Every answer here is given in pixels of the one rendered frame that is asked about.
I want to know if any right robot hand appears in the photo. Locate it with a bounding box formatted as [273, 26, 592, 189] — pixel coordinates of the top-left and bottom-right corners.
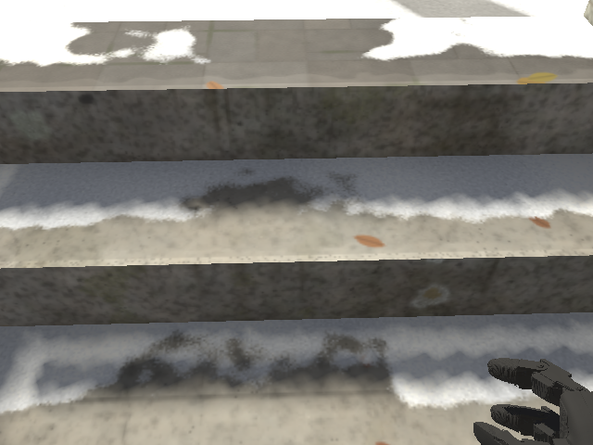
[473, 358, 593, 445]

